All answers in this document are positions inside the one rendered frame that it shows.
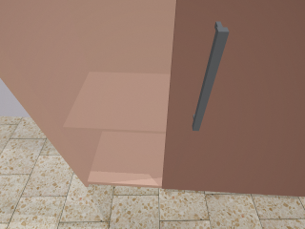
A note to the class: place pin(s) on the wardrobe door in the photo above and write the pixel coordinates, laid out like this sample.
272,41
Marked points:
252,136

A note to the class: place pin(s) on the handle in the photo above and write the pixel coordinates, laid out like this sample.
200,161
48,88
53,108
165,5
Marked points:
218,46

